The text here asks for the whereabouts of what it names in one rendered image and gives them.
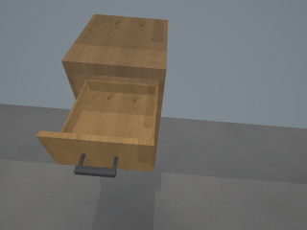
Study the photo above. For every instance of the drawer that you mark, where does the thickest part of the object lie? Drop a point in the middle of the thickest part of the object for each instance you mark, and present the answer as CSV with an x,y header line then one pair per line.
x,y
108,119

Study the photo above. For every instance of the handle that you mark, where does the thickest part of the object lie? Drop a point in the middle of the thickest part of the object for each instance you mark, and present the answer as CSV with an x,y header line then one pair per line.
x,y
96,171

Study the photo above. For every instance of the cabinet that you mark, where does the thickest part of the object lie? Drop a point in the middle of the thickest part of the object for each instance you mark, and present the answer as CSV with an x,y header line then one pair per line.
x,y
121,49

